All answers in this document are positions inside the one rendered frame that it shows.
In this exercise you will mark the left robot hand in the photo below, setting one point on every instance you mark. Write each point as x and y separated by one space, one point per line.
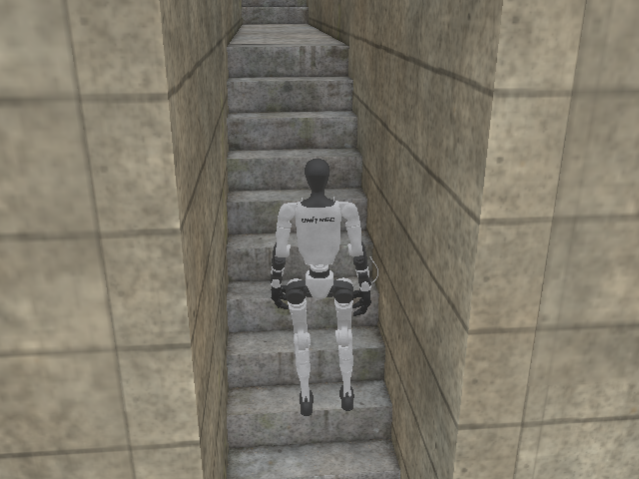
277 295

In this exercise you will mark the left robot thigh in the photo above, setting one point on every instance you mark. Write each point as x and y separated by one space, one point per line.
297 301

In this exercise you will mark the robot left upper arm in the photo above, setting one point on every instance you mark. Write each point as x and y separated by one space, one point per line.
286 213

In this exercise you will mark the right robot hand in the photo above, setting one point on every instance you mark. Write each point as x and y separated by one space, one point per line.
364 302

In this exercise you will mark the left robot forearm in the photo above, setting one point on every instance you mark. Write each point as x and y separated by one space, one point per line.
278 266

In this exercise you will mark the right robot forearm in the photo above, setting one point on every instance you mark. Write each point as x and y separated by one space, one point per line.
362 271

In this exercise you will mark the robot right upper arm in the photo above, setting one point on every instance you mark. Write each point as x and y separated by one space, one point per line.
349 212

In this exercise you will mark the robot left shin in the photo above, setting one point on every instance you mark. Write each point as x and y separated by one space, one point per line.
303 368

